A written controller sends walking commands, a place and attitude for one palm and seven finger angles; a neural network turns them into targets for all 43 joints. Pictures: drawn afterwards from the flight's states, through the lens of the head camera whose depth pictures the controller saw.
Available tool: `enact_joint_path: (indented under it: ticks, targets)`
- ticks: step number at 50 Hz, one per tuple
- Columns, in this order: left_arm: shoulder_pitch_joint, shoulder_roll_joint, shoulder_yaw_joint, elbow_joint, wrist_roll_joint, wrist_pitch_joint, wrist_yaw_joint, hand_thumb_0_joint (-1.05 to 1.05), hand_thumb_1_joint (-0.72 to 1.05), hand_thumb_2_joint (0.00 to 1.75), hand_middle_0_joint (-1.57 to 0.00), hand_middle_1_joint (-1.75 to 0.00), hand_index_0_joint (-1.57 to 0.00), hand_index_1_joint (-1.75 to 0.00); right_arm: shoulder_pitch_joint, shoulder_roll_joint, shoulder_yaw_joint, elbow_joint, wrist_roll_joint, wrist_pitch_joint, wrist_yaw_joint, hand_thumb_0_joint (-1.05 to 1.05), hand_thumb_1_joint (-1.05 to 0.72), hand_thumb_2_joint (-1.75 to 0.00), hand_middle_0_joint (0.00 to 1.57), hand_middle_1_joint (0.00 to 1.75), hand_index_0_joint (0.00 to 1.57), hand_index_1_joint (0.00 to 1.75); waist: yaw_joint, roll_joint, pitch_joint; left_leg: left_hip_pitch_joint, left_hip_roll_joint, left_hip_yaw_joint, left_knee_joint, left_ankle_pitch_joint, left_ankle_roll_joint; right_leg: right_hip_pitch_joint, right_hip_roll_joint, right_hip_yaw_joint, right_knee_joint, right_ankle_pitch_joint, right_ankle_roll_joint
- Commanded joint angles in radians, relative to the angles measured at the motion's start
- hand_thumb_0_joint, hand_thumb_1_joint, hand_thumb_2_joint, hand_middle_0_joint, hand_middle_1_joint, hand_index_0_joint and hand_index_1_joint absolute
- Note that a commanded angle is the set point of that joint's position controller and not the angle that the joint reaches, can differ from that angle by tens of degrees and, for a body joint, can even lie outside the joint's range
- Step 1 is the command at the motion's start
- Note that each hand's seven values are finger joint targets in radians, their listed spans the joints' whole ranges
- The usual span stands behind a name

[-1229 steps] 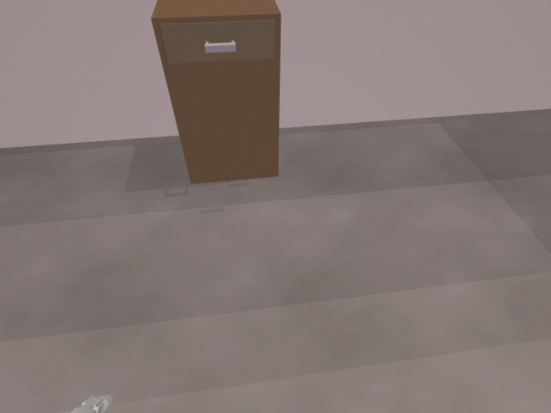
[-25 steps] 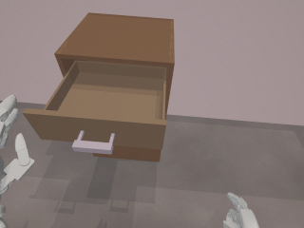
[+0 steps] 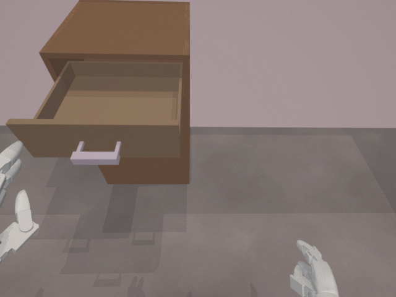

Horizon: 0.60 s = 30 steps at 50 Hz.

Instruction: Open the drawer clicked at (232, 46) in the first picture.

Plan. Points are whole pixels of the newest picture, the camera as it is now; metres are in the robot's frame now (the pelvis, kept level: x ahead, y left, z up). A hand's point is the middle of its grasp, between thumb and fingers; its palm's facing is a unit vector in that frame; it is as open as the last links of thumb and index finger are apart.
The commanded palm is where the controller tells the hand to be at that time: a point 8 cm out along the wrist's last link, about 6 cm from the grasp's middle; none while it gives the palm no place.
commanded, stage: stop stepping back and stand still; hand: left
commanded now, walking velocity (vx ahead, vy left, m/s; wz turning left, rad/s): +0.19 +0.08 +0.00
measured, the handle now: (98, 151) +0.47 +0.28 -0.04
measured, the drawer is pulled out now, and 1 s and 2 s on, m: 0.30 0.30 0.30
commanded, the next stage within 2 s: let the arm hang, fingers relaxed in 1.92 s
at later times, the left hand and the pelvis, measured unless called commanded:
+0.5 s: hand out of the picture +0.08 +0.22 +0.17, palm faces +0.42 -0.82 -0.39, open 7.4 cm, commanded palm +0.02 +0.27 +0.17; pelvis -0.10 -0.01 -0.02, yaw +2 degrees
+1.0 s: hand out of the picture +0.05 +0.21 +0.17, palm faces +0.41 -0.80 -0.44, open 7.4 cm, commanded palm -0.01 +0.26 +0.17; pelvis -0.11 -0.03 -0.01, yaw +5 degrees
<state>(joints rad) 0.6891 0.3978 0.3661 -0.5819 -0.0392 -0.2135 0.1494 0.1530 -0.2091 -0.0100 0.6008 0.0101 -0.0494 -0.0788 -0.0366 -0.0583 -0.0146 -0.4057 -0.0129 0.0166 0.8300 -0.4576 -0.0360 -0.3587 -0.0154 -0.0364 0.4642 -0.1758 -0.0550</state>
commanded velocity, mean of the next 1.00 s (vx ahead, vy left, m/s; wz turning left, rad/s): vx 0.15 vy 0.03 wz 0.00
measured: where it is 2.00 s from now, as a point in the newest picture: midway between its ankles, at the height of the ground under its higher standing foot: outside the picture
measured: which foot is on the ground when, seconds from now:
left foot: up 0.00-0.06, down 0.08-0.68, up 0.70-0.96, down 0.98-1.00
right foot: down 0.00-0.48, up 0.50-0.66, down 0.68-1.00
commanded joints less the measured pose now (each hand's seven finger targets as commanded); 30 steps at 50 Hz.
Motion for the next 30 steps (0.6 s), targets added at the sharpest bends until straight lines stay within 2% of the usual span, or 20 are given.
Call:
enact_joint_path:
  ticks: [1,2,4,5,6,7,11,14,16,17,19,21,22,23,24,25,26,27,28,30]
  targets:
    - [0.03,0.138,0.113,-0.231,0.006,-0.04,0.045,0.0,0.9,0.9,-0.2,-0.3,-0.2,-0.3,-0.04,-0.095,-0.025,-0.153,-0.007,-0.044,-0.017,0.0,-0.9,-0.9,0.2,0.3,0.2,0.3,0.008,-0.021,-0.174,0.141,0.007,0.021,-0.439,0.165,0.043,0.216,-0.181,0.153,-0.098,0.195,-0.016]
    - [0.009,0.137,0.104,-0.278,0.004,-0.046,0.047,0.0,0.9,0.9,-0.2,-0.3,-0.2,-0.3,-0.024,-0.111,-0.033,-0.165,-0.01,-0.048,-0.018,0.0,-0.9,-0.9,0.2,0.3,0.2,0.3,0.007,0.047,-0.183,0.192,0.043,0.004,-0.506,0.252,0.058,0.215,-0.143,0.122,-0.053,0.146,0.015]
    - [-0.024,0.157,0.113,-0.325,0.004,-0.057,0.046,0.0,0.9,0.9,-0.2,-0.3,-0.2,-0.3,-0.039,-0.14,-0.047,-0.19,-0.001,-0.072,-0.014,0.0,-0.9,-0.9,0.2,0.3,0.2,0.3,0.035,0.237,-0.147,0.175,0.238,-0.203,-0.535,0.387,0.125,0.134,-0.032,0.05,0.076,-0.018,0.069]
    - [-0.01,0.165,0.123,-0.328,0.002,-0.052,0.043,0.0,0.9,0.9,-0.2,-0.3,-0.2,-0.3,-0.033,-0.134,-0.049,-0.19,0.006,-0.088,-0.006,0.0,-0.9,-0.9,0.2,0.3,0.2,0.3,0.04,0.242,-0.146,0.201,0.271,-0.193,-0.515,0.451,0.132,0.087,-0.01,0.021,0.114,-0.12,0.074]
    - [0.009,0.173,0.152,-0.308,-0.005,-0.049,0.043,0.0,0.9,0.9,-0.2,-0.3,-0.2,-0.3,-0.035,-0.109,-0.047,-0.176,0.003,-0.1,-0.007,0.0,-0.9,-0.9,0.2,0.3,0.2,0.3,0.036,0.298,-0.16,0.187,0.258,-0.169,-0.53,0.408,0.13,0.072,-0.007,0.017,0.147,-0.189,0.07]
    - [-0.031,0.161,0.133,-0.332,0.001,-0.047,0.044,0.0,0.9,0.9,-0.2,-0.3,-0.2,-0.3,-0.041,-0.098,-0.031,-0.181,-0.005,-0.104,-0.006,0.0,-0.9,-0.9,0.2,0.3,0.2,0.3,0.022,0.318,-0.096,0.072,0.242,-0.174,-0.557,0.327,0.125,0.112,-0.01,0.006,0.172,-0.207,0.07]
    - [-0.085,0.115,0.088,-0.246,0.002,-0.032,0.038,0.0,0.9,0.9,-0.2,-0.3,-0.2,-0.3,-0.025,-0.13,-0.035,-0.148,0.008,-0.118,0.011,0.0,-0.9,-0.9,0.2,0.3,0.2,0.3,0.01,0.177,-0.022,-0.036,0.144,-0.071,-0.482,0.078,0.097,0.237,-0.013,0.039,0.021,-0.069,0.074]
    - [-0.153,0.107,0.067,-0.155,0.023,-0.024,0.036,0.0,0.9,0.9,-0.2,-0.3,-0.2,-0.3,-0.04,-0.13,-0.03,-0.141,-0.005,-0.111,0.005,0.0,-0.9,-0.9,0.2,0.3,0.2,0.3,0.01,0.053,0.083,-0.043,0.048,-0.046,-0.361,-0.181,0.09,0.033,-0.064,0.205,-0.185,-0.514,0.035]
    - [-0.2,0.128,0.064,-0.138,0.024,-0.014,0.034,0.0,0.9,0.9,-0.2,-0.3,-0.2,-0.3,-0.023,-0.133,-0.033,-0.123,-0.003,-0.095,0.002,0.0,-0.9,-0.9,0.2,0.3,0.2,0.3,0.003,-0.092,0.085,0.081,-0.018,0.024,-0.067,-0.08,0.072,-0.188,-0.184,0.364,-0.314,-0.667,-0.027]
    - [-0.225,0.126,0.053,-0.14,0.022,-0.013,0.03,0.0,0.9,0.9,-0.2,-0.3,-0.2,-0.3,-0.02,-0.122,-0.032,-0.108,-0.006,-0.087,0.007,0.0,-0.9,-0.9,0.2,0.3,0.2,0.3,-0.005,-0.152,0.037,0.119,-0.025,0.035,0.032,-0.023,0.073,-0.189,-0.237,0.38,-0.334,-0.64,-0.043]
    - [-0.241,0.148,0.084,-0.165,0.019,-0.016,0.028,0.0,0.9,0.9,-0.2,-0.3,-0.2,-0.3,-0.015,-0.112,-0.023,-0.103,-0.018,-0.078,0.013,0.0,-0.9,-0.9,0.2,0.3,0.2,0.3,-0.013,-0.161,-0.062,0.198,-0.001,0.029,-0.067,0.021,0.083,-0.142,-0.222,0.264,-0.262,-0.514,-0.039]
    - [-0.181,0.146,0.094,-0.174,0.02,-0.016,0.035,0.0,0.9,0.9,-0.2,-0.3,-0.2,-0.3,-0.035,-0.1,-0.004,-0.126,-0.016,-0.078,0.001,0.0,-0.9,-0.9,0.2,0.3,0.2,0.3,-0.005,0.022,-0.046,0.255,0.004,0.028,-0.295,-0.008,0.084,-0.178,-0.149,0.171,-0.174,-0.553,-0.017]
    - [-0.142,0.123,0.08,-0.189,0.019,-0.022,0.037,0.0,0.9,0.9,-0.2,-0.3,-0.2,-0.3,-0.019,-0.107,0.001,-0.132,-0.021,-0.08,-0.004,0.0,-0.9,-0.9,0.2,0.3,0.2,0.3,-0.008,0.138,-0.014,0.186,0.057,-0.085,-0.456,-0.158,0.108,-0.145,-0.083,0.131,-0.048,-0.53,0.001]
    - [-0.125,0.109,0.081,-0.23,0.019,-0.033,0.039,0.0,0.9,0.9,-0.2,-0.3,-0.2,-0.3,-0.014,-0.127,-0.009,-0.15,-0.028,-0.087,-0.001,0.0,-0.9,-0.9,0.2,0.3,0.2,0.3,-0.006,0.302,0.016,0.097,0.21,-0.34,-0.653,-0.379,0.167,-0.121,0.044,0.041,0.215,-0.398,0.044]
    - [-0.127,0.127,0.104,-0.244,0.038,-0.026,0.046,0.0,0.9,0.9,-0.2,-0.3,-0.2,-0.3,-0.017,-0.111,-0.02,-0.163,-0.026,-0.099,0.006,0.0,-0.9,-0.9,0.2,0.3,0.2,0.3,-0.002,0.349,0.031,-0.069,0.338,-0.456,-0.745,-0.429,0.243,-0.069,0.1,-0.018,0.566,-0.28,0.074]
    - [-0.123,0.157,0.131,-0.223,0.043,-0.025,0.04,0.0,0.9,0.9,-0.2,-0.3,-0.2,-0.3,-0.026,-0.082,-0.025,-0.152,-0.022,-0.105,0.012,0.0,-0.9,-0.9,0.2,0.3,0.2,0.3,0.002,0.255,0.025,-0.125,0.326,-0.397,-0.7,-0.288,0.264,-0.053,0.061,0.033,0.708,-0.249,0.072]
    - [-0.121,0.172,0.146,-0.243,0.034,-0.031,0.032,0.0,0.9,0.9,-0.2,-0.3,-0.2,-0.3,-0.025,-0.085,-0.031,-0.147,-0.02,-0.104,0.019,0.0,-0.9,-0.9,0.2,0.3,0.2,0.3,0.01,0.228,0.007,-0.089,0.312,-0.362,-0.661,-0.227,0.259,-0.094,0.047,0.037,0.742,-0.235,0.075]
    - [-0.06,0.145,0.13,-0.196,0.03,-0.027,0.027,0.0,0.9,0.9,-0.2,-0.3,-0.2,-0.3,-0.034,-0.096,-0.03,-0.14,-0.008,-0.108,0.023,0.0,-0.9,-0.9,0.2,0.3,0.2,0.3,0.022,0.19,0.039,-0.048,0.297,-0.287,-0.616,-0.138,0.246,-0.127,0.017,0.049,0.644,-0.23,0.069]
    - [-0.008,0.115,0.114,-0.149,0.021,-0.023,0.026,0.0,0.9,0.9,-0.2,-0.3,-0.2,-0.3,-0.036,-0.107,-0.028,-0.13,-0.007,-0.107,0.023,0.0,-0.9,-0.9,0.2,0.3,0.2,0.3,0.036,0.216,0.046,-0.066,0.264,-0.201,-0.61,-0.136,0.209,-0.072,0.003,0.019,0.534,-0.221,0.063]
    - [-0.037,0.114,0.1,-0.136,0.013,-0.028,0.029,0.0,0.9,0.9,-0.2,-0.3,-0.2,-0.3,-0.042,-0.11,-0.021,-0.13,-0.009,-0.101,0.011,0.0,-0.9,-0.9,0.2,0.3,0.2,0.3,0.036,0.273,0.051,-0.171,0.222,-0.141,-0.578,-0.182,0.158,0.138,0.02,-0.047,0.284,-0.291,0.045]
